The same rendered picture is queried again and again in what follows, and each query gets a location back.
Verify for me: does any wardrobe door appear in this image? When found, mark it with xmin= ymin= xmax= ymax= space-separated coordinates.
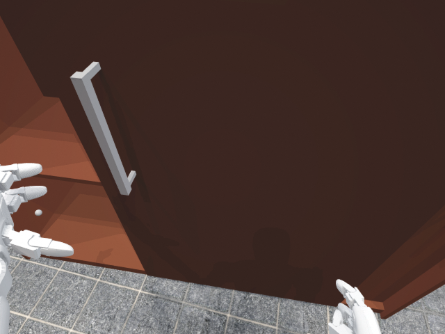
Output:
xmin=357 ymin=205 xmax=445 ymax=302
xmin=11 ymin=0 xmax=445 ymax=307

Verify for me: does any left robot hand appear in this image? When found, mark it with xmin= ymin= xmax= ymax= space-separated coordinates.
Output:
xmin=0 ymin=163 xmax=74 ymax=259

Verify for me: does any right robot hand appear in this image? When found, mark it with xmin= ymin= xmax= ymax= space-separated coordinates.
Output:
xmin=328 ymin=279 xmax=381 ymax=334

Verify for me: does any handle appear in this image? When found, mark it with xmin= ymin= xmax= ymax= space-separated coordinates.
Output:
xmin=70 ymin=62 xmax=136 ymax=196

